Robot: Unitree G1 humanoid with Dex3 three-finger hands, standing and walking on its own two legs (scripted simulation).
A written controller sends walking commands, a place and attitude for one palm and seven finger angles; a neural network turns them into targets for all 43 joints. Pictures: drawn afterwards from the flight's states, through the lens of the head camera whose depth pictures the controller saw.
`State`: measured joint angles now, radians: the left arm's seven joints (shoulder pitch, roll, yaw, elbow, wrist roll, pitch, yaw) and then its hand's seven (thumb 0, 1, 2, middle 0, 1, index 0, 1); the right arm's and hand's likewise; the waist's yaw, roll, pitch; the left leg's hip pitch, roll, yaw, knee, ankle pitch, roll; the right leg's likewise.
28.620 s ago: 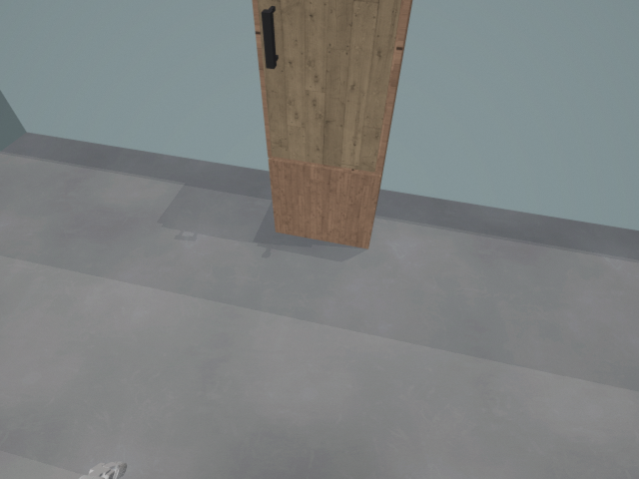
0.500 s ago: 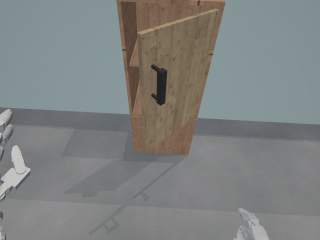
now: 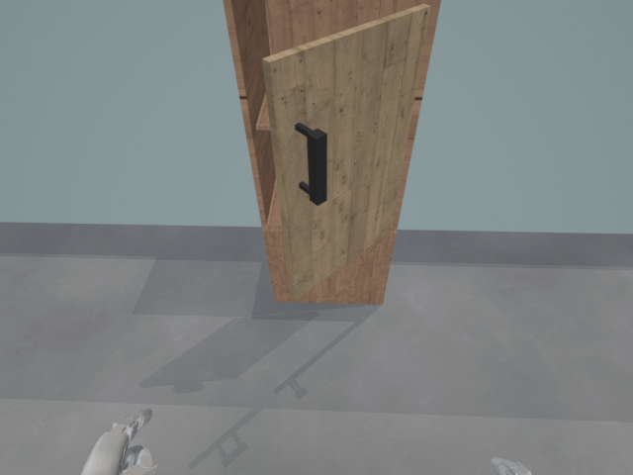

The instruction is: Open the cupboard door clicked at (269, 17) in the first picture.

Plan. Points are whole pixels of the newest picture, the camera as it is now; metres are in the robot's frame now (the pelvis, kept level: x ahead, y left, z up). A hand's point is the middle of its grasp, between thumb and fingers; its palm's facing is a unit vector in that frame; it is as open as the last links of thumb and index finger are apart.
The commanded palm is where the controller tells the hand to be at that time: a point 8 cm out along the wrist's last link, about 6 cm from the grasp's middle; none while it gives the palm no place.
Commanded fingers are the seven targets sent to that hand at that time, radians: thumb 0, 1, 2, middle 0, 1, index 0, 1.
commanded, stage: let the arm hang, fingers relaxed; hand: left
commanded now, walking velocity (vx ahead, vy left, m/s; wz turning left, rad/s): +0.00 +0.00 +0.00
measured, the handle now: (309, 164) +0.60 +0.04 +0.08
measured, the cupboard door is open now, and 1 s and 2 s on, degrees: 44 44 44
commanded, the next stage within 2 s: look to check the result in 0.90 s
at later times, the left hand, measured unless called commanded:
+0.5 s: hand out of the picture -0.09 +0.16 -0.16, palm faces +0.08 -0.97 -0.21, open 7.4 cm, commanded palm none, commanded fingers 0.00 0.90 0.90 -0.20 -0.30 -0.20 -0.30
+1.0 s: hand out of the picture +0.01 +0.14 -0.17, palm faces +0.08 -0.98 -0.17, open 7.4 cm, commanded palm none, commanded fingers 0.00 0.90 0.90 -0.20 -0.30 -0.20 -0.30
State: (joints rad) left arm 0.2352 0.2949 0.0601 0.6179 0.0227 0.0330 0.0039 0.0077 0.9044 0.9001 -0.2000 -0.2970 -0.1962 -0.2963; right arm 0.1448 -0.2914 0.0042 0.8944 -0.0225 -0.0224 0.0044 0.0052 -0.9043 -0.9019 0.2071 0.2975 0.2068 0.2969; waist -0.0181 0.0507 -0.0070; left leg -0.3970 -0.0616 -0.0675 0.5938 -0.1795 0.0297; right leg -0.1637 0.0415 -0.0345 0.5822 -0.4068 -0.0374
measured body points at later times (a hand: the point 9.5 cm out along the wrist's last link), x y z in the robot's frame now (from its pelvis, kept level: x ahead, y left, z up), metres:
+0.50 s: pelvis +0.01 +0.00 +0.01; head +0.02 -0.01 +0.46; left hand -0.09 +0.21 -0.14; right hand -0.01 -0.20 -0.16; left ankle +0.08 +0.10 -0.73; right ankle -0.06 -0.10 -0.73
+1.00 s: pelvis +0.02 -0.02 +0.01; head +0.03 -0.02 +0.46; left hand +0.00 +0.19 -0.15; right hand +0.00 -0.23 -0.15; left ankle +0.08 +0.09 -0.73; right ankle -0.06 -0.10 -0.73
